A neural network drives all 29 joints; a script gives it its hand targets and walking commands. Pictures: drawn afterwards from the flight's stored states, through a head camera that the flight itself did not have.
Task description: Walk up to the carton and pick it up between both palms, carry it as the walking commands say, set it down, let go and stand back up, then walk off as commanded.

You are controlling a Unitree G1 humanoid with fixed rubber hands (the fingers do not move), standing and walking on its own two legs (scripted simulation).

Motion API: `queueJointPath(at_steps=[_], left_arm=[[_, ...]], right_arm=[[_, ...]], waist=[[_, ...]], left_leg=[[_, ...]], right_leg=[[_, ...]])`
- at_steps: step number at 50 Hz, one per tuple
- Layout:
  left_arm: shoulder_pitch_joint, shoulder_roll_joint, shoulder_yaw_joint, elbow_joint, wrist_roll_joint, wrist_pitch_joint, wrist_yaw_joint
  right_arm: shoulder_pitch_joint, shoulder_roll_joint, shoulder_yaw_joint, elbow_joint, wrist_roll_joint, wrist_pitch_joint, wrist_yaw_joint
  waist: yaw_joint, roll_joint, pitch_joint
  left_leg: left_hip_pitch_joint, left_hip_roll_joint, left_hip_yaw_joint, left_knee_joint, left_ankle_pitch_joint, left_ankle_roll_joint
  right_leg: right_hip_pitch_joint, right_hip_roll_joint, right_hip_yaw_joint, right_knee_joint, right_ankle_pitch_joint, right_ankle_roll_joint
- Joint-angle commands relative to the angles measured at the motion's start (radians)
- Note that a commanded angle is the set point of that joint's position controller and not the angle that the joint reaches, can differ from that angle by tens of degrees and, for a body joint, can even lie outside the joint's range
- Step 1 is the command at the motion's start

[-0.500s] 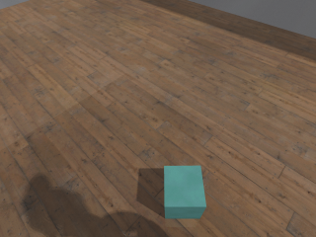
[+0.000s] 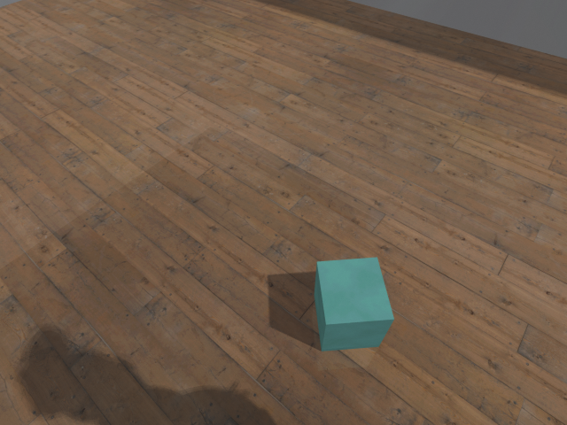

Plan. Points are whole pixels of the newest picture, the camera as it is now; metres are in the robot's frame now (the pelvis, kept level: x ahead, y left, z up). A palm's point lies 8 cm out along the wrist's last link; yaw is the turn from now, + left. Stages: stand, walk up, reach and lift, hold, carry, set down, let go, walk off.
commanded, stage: walk off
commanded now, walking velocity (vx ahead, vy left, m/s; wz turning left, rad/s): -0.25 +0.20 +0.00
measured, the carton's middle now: (348, 305) +0.55 -0.17 -0.64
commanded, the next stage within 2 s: none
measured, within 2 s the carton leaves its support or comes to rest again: neither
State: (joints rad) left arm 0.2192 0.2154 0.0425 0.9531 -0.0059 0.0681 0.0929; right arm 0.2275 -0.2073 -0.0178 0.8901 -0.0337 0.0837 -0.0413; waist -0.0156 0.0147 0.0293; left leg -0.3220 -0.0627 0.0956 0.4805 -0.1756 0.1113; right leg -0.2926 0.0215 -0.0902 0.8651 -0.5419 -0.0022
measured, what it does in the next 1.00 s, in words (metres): walks backwards: right foot, then left foot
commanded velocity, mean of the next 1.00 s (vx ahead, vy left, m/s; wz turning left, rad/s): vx -0.25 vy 0.20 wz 0.00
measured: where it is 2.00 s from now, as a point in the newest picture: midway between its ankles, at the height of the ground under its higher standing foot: outside the picture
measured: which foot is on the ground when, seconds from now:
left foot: down 0.00-0.06, up 0.08-0.48, down 0.50-0.88, up 0.90-1.00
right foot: up 0.00-0.04, down 0.06-0.48, up 0.50-0.86, down 0.88-1.00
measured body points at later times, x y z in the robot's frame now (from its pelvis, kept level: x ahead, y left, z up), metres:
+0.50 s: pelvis -0.14 +0.14 -0.01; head -0.11 +0.15 +0.44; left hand -0.12 +0.45 -0.14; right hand -0.05 -0.14 -0.14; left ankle -0.17 +0.30 -0.74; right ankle -0.08 -0.07 -0.73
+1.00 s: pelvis -0.29 +0.25 +0.01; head -0.27 +0.20 +0.46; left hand -0.27 +0.52 -0.11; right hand -0.24 -0.01 -0.16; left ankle -0.26 +0.38 -0.64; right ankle -0.31 +0.16 -0.73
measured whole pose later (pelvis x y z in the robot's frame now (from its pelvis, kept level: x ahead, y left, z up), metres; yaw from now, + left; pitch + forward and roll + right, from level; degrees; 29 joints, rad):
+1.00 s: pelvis -0.29 +0.25 +0.01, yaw -1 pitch -1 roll +4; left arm 0.31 0.22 0.05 0.94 0.02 0.06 0.07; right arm 0.26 -0.25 -0.06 0.90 -0.04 0.10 0.02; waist 0.01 0.04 0.06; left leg -0.57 -0.13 -0.06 1.14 -0.38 -0.03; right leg -0.20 -0.07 -0.08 0.52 -0.31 -0.03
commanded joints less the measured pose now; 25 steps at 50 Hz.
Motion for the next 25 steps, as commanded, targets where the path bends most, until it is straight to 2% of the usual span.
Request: queueJointPath(at_steps=[1, 2, 3, 4, 5, 6, 7, 8, 10, 12, 13, 16, 18, 20, 22, 23, 24, 25], left_arm=[[0.157, 0.058, 0.001, 0.015, -0.011, -0.003, 0.008], [0.211, 0.053, -0.002, 0.035, -0.009, -0.005, 0.006], [0.248, 0.076, 0.0, 0.043, 0.007, -0.011, 0.006], [0.241, 0.165, 0.014, 0.015, 0.022, -0.014, 0.005], [0.188, 0.233, 0.042, 0.005, 0.04, -0.003, 0.01], [0.168, 0.196, 0.033, 0.005, 0.045, -0.013, 0.011], [0.07, 0.17, 0.028, -0.016, 0.039, -0.019, 0.009], [0.001, 0.169, 0.032, -0.045, 0.037, -0.023, 0.005], [-0.005, 0.169, 0.041, -0.066, 0.03, -0.034, 0.0], [0.061, 0.163, 0.043, -0.054, 0.028, -0.038, -0.005], [0.089, 0.171, 0.045, -0.048, 0.03, -0.041, -0.006], [0.124, 0.201, 0.057, -0.042, 0.045, -0.046, -0.005], [0.134, 0.233, 0.073, -0.039, 0.052, -0.046, -0.009], [0.114, 0.272, 0.091, -0.039, 0.059, -0.039, -0.019], [0.106, 0.298, 0.102, -0.035, 0.06, -0.028, -0.024], [0.091, 0.297, 0.101, -0.036, 0.05, -0.024, -0.024], [0.126, 0.258, 0.091, -0.032, 0.044, -0.028, -0.026], [0.169, 0.164, 0.067, -0.047, 0.052, -0.029, -0.034]], right_arm=[[0.119, -0.133, -0.033, 0.006, 0.003, 0.008, 0.003], [0.112, -0.143, -0.041, 0.005, 0.008, 0.009, 0.005], [0.123, -0.13, -0.045, 0.006, 0.013, 0.007, 0.008], [0.158, -0.09, -0.04, -0.011, 0.021, 0.003, 0.013], [0.031, -0.135, -0.057, -0.046, -0.007, 0.003, 0.014], [-0.004, -0.144, -0.071, -0.043, -0.032, 0.008, 0.025], [0.036, -0.13, -0.076, -0.023, -0.023, 0.009, 0.037], [0.092, -0.128, -0.081, 0.003, -0.013, 0.011, 0.043], [0.119, -0.121, -0.085, 0.018, -0.017, 0.01, 0.052], [0.066, -0.117, -0.088, -0.009, -0.007, 0.013, 0.048], [0.045, -0.108, -0.086, -0.022, -0.001, 0.016, 0.046], [0.023, -0.087, -0.075, -0.041, 0.014, 0.024, 0.048], [0.025, -0.082, -0.066, -0.058, 0.024, 0.029, 0.053], [0.037, -0.089, -0.06, -0.069, 0.033, 0.03, 0.06], [0.095, -0.105, -0.066, -0.049, 0.029, 0.024, 0.058], [0.158, -0.107, -0.071, -0.021, 0.024, 0.017, 0.055], [0.202, -0.131, -0.078, -0.001, 0.011, 0.008, 0.055], [0.204, -0.205, -0.092, -0.005, 0.002, -0.001, 0.066]], waist=[[0.002, 0.117, -0.085], [0.03, 0.085, -0.083], [0.044, -0.008, -0.061], [0.024, -0.291, -0.074], [0.089, -0.375, 0.096], [0.058, -0.164, 0.108], [-0.002, -0.086, 0.107], [-0.041, -0.067, 0.087], [-0.018, -0.127, 0.032], [0.025, -0.153, 0.017], [0.041, -0.17, 0.016], [0.07, -0.259, 0.008], [0.083, -0.331, -0.01], [0.082, -0.375, -0.017], [0.068, -0.368, -0.014], [0.033, -0.312, -0.022], [0.013, -0.18, -0.046], [0.011, 0.144, -0.037]], left_leg=[[0.213, 0.262, -0.323, -0.156, 0.323, 0.099], [0.151, 0.232, -0.294, -0.157, 0.247, 0.064], [0.01, 0.173, -0.247, -0.089, 0.093, -0.002], [-0.24, 0.084, -0.145, 0.216, -0.286, -0.087], [-0.346, 0.022, -0.085, 0.503, -0.456, -0.128], [-0.271, 0.013, -0.254, 0.708, -0.391, -0.135], [-0.241, -0.009, -0.279, 0.811, -0.321, -0.139], [-0.234, -0.018, -0.268, 0.871, -0.248, -0.159], [-0.25, -0.035, -0.238, 0.96, -0.193, -0.197], [-0.285, -0.033, -0.219, 0.993, -0.189, -0.227], [-0.295, -0.025, -0.217, 0.951, -0.19, -0.239], [-0.264, 0.015, -0.168, 0.681, -0.223, -0.268], [-0.181, 0.07, -0.125, 0.488, -0.284, -0.272], [-0.046, 0.099, -0.104, 0.294, -0.319, -0.252], [0.05, 0.092, -0.06, 0.095, -0.259, -0.217], [0.147, 0.081, -0.025, -0.072, -0.133, -0.196], [0.27, 0.088, -0.058, -0.181, -0.072, -0.183], [0.339, 0.26, -0.238, -0.236, 0.008, -0.168]], right_leg=[[0.008, -0.028, 0.007, -0.281, 0.075, -0.027], [0.096, -0.046, -0.002, -0.423, 0.192, -0.037], [0.216, -0.128, 0.083, -0.577, 0.299, -0.046], [0.354, -0.45, 0.406, -0.618, 0.326, -0.114], [0.033, -0.662, 0.504, -0.645, 0.684, -0.293], [-0.046, -0.582, 0.4, -0.609, 0.743, -0.291], [-0.093, -0.48, 0.289, -0.576, 0.69, -0.231], [-0.09, -0.405, 0.214, -0.549, 0.654, -0.171], [-0.023, -0.354, 0.15, -0.506, 0.701, -0.141], [0.041, -0.351, 0.143, -0.481, 0.74, -0.146], [0.072, -0.345, 0.143, -0.473, 0.749, -0.145], [0.143, -0.319, 0.145, -0.466, 0.71, -0.12], [0.147, -0.34, 0.182, -0.492, 0.655, -0.117], [0.101, -0.348, 0.201, -0.511, 0.624, -0.103], [0.072, -0.362, 0.223, -0.494, 0.699, -0.086], [0.032, -0.347, 0.204, -0.445, 0.702, -0.058], [-0.063, -0.299, 0.163, -0.351, 0.575, -0.021], [-0.248, -0.175, 0.046, -0.149, 0.128, 0.025]])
